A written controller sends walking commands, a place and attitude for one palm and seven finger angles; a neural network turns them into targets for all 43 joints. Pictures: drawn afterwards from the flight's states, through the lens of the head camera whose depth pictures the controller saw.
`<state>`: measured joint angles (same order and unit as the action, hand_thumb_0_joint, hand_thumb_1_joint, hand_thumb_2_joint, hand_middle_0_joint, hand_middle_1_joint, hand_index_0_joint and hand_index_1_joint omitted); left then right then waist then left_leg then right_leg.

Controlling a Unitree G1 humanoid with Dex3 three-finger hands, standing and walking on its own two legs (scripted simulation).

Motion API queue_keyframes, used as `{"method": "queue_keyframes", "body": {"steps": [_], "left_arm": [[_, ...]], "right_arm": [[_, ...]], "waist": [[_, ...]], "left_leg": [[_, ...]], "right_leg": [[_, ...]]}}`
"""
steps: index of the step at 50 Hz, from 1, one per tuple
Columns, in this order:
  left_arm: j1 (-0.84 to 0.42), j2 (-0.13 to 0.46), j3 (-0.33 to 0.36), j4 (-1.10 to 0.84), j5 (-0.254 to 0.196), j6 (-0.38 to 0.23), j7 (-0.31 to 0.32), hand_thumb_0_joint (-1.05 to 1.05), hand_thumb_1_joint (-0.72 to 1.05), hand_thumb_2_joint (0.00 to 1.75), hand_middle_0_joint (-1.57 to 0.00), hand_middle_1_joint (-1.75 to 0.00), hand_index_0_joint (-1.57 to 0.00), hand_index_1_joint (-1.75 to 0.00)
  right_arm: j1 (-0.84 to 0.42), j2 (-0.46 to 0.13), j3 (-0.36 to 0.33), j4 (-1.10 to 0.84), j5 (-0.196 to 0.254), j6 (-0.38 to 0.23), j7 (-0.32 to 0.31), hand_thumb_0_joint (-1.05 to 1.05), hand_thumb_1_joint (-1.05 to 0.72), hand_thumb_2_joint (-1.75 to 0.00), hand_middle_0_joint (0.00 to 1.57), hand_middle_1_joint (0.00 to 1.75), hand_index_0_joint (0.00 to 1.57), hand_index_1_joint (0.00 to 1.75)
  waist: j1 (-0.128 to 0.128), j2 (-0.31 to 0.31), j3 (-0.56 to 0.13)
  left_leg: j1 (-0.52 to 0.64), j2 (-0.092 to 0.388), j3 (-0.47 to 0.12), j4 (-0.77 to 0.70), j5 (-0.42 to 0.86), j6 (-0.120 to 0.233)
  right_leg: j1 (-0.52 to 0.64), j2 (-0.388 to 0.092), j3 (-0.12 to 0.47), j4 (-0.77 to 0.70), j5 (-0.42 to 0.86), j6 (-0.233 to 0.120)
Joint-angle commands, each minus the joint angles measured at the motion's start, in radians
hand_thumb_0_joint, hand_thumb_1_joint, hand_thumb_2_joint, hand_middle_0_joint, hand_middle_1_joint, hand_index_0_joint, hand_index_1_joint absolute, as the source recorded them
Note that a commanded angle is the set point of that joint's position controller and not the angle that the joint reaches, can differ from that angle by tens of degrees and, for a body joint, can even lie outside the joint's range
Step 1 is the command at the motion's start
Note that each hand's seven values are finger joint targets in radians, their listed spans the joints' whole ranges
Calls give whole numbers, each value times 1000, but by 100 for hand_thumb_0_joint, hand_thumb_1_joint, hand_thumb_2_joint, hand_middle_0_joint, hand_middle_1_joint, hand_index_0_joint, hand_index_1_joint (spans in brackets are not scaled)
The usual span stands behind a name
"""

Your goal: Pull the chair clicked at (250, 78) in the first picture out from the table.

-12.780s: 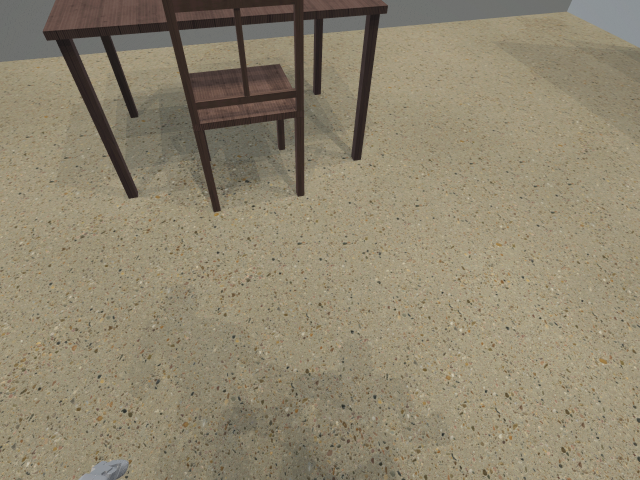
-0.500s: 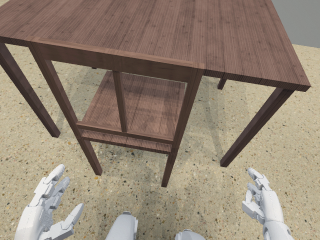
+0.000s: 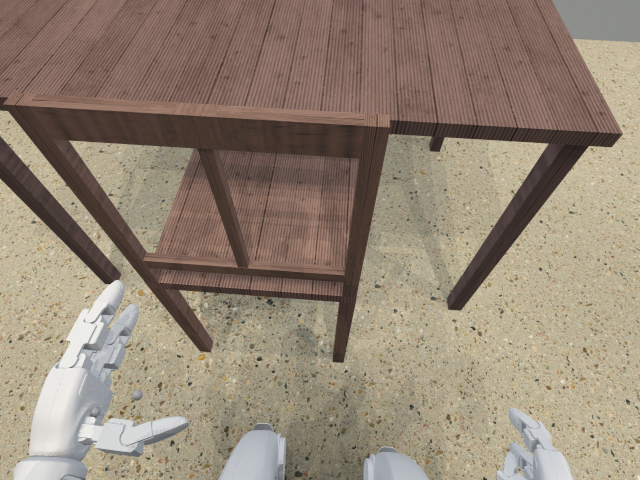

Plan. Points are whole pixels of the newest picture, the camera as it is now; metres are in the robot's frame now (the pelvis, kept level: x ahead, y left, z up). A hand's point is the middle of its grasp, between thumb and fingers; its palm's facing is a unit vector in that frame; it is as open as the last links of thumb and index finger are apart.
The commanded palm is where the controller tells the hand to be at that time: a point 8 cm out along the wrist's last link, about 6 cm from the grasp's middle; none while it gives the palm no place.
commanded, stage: raise the hand toward the chair's back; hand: left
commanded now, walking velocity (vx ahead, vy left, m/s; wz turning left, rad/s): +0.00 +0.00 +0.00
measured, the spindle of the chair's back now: (228, 215) +0.48 +0.16 +0.00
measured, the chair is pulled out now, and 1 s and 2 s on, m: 0.00 0.00 0.00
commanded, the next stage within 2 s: aim the fingers beside a spindle in 1.08 s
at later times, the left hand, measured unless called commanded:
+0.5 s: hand (104, 374) +0.23 +0.24 +0.05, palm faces -0.01 -1.00 -0.05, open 16.9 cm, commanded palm +0.21 +0.29 +0.06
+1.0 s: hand (119, 353) +0.25 +0.23 +0.05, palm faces -0.02 -1.00 -0.05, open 17.0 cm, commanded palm +0.23 +0.29 +0.06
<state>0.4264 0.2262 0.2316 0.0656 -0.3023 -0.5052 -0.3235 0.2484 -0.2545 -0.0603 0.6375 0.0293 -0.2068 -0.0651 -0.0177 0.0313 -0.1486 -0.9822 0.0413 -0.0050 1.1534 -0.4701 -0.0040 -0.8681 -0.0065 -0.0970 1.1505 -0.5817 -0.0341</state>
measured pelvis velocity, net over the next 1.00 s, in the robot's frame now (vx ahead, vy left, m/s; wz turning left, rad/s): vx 0.00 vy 0.03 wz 0.00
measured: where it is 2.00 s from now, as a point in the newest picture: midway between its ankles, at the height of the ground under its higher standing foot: outside the picture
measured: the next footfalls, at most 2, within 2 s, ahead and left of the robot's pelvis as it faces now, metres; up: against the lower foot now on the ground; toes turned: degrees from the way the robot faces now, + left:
none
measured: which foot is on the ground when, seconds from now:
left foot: down 0.00-1.00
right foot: down 0.00-1.00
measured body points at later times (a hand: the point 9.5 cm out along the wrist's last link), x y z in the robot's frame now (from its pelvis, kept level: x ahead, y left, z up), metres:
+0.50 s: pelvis +0.00 +0.04 +0.01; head +0.06 +0.06 +0.46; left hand +0.22 +0.29 +0.06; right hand +0.19 -0.19 -0.06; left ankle +0.05 +0.12 -0.65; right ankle -0.01 -0.10 -0.65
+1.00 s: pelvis +0.00 +0.03 +0.01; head +0.08 +0.04 +0.46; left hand +0.24 +0.28 +0.05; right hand +0.17 -0.22 -0.07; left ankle +0.05 +0.12 -0.65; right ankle -0.01 -0.10 -0.65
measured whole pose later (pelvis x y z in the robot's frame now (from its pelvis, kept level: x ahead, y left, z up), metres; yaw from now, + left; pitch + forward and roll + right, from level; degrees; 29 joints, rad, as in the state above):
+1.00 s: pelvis +0.00 +0.03 +0.01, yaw +0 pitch +16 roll -3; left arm 0.29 0.28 0.22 0.09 -0.28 -0.38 -0.29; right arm 0.24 -0.25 0.01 0.55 0.02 -0.17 -0.04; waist -0.03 0.03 -0.14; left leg -0.93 0.03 0.00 1.11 -0.46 0.03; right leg -0.79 -0.01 -0.09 1.06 -0.55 0.00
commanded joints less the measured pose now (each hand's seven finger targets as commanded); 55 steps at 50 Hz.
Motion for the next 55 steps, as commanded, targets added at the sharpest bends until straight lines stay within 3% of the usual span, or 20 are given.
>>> {"method": "queue_keyframes", "body": {"steps": [1,2,5,6,7,9,13,17,21,24,28,29,33,36,41,45,49,51,55], "left_arm": [[-73,183,58,-199,-25,-46,-60,0,-31,38,-8,-11,-8,-11],[-73,198,80,-264,-36,-50,-49,0,-34,37,-8,-11,-8,-11],[-47,191,106,-368,-40,-58,25,0,-41,34,-7,-9,-7,-9],[-31,195,117,-360,-28,-50,56,0,-43,33,-7,-9,-7,-9],[-18,153,84,-340,-23,-41,75,0,-45,32,-6,-9,-6,-9],[-21,125,48,-269,3,-11,93,0,-50,30,-6,-8,-6,-8],[-50,110,-19,-146,39,78,51,0,-50,30,-6,-8,-6,-8],[-142,164,9,-222,25,98,19,0,-50,30,-6,-8,-6,-8],[-201,228,89,-318,2,31,51,0,-50,30,-6,-8,-6,-8],[-207,186,62,-279,3,2,59,0,-50,30,-6,-8,-6,-8],[-187,173,35,-167,18,58,25,0,-50,30,-6,-8,-6,-8],[-192,171,25,-166,15,78,10,0,-50,30,-6,-8,-6,-8],[-160,190,47,-202,1,128,-6,0,-50,30,-6,-8,-6,-8],[-167,228,99,-255,-10,100,33,0,-50,30,-6,-8,-6,-8],[-178,204,93,-209,7,28,82,0,-50,30,-6,-8,-6,-8],[-168,172,44,-149,12,45,42,0,-50,30,-6,-8,-6,-8],[-173,194,55,-200,-5,72,5,0,-50,30,-6,-8,-6,-8],[-177,221,85,-219,-10,66,15,0,-50,30,-6,-8,-6,-8],[-195,203,88,-245,-15,26,44,0,-50,30,-6,-8,-6,-8]], "right_arm": [[-70,-127,-33,-181,14,-83,-17,0,-90,-90,20,30,20,30],[-66,-122,-32,-195,12,-87,-18,0,-90,-90,20,30,20,30],[-78,-99,-27,-200,7,-85,-14,0,-90,-90,20,30,20,30],[-82,-96,-26,-192,4,-77,-10,0,-90,-90,20,30,20,30],[-86,-93,-24,-195,4,-69,-6,0,-90,-90,20,30,20,30],[-88,-99,-20,-197,2,-49,2,0,-90,-90,20,30,20,30],[-72,-126,-8,-232,8,-11,6,0,-90,-90,20,30,20,30],[-62,-136,6,-268,8,-8,-1,0,-90,-90,20,30,20,30],[-60,-125,15,-253,-4,-25,-8,0,-90,-90,20,30,20,30],[-59,-121,20,-238,-6,-28,-1,0,-90,-90,20,30,20,30],[-51,-142,16,-236,1,-18,4,0,-90,-90,20,30,20,30],[-50,-146,15,-239,4,-16,4,0,-90,-90,20,30,20,30],[-47,-148,9,-260,12,-17,1,0,-90,-90,20,30,20,30],[-52,-137,9,-252,5,-23,1,0,-90,-90,20,30,20,30],[-45,-132,8,-221,-6,-26,9,0,-90,-90,20,30,20,30],[-39,-143,6,-233,0,-19,13,0,-90,-90,20,30,20,30],[-39,-144,2,-242,7,-20,7,0,-90,-90,20,30,20,30],[-44,-138,3,-235,5,-21,3,0,-90,-90,20,30,20,30],[-47,-125,6,-221,-1,-26,3,0,-90,-90,20,30,20,30]], "waist": [[-10,-6,-247],[8,19,-310],[40,95,-343],[42,94,-329],[28,87,-286],[6,82,-210],[-21,20,-118],[-13,52,-169],[3,68,-226],[-5,102,-196],[-19,76,-176],[-17,95,-187],[-3,52,-233],[7,59,-227],[-3,65,-178],[-16,57,-182],[-12,43,-254],[-9,38,-251],[-9,58,-235]], "left_leg": [[224,-21,-22,-107,192,44],[262,-22,-24,-123,222,45],[365,-16,-34,-167,296,36],[375,-12,-41,-176,311,34],[379,-10,-47,-182,305,30],[351,-6,-57,-193,254,24],[290,-7,-66,-223,135,23],[334,-12,-73,-240,130,25],[390,-7,-86,-231,191,20],[391,-4,-97,-236,172,10],[365,-3,-98,-248,140,11],[371,-5,-95,-255,132,11],[398,-5,-89,-265,198,17],[401,-7,-87,-262,229,15],[368,-5,-83,-241,214,11],[346,-9,-67,-233,181,17],[367,-14,-49,-215,249,27],[361,-15,-46,-207,263,30],[367,-14,-46,-196,287,26]], "right_leg": [[83,1,107,-221,206,28],[114,2,100,-213,234,24],[109,16,42,-180,277,10],[104,21,28,-177,279,8],[80,22,17,-177,270,11],[38,22,3,-183,228,13],[15,27,-1,-212,165,16],[52,26,4,-227,161,12],[54,32,5,-215,182,7],[22,31,-2,-202,164,5],[19,28,-4,-213,160,11],[29,27,-2,-221,159,11],[89,28,-3,-242,197,13],[94,31,-3,-242,207,11],[49,31,-4,-219,191,9],[56,25,6,-229,189,12],[119,25,22,-244,260,17],[131,26,26,-245,277,17],[112,25,21,-230,296,16]]}}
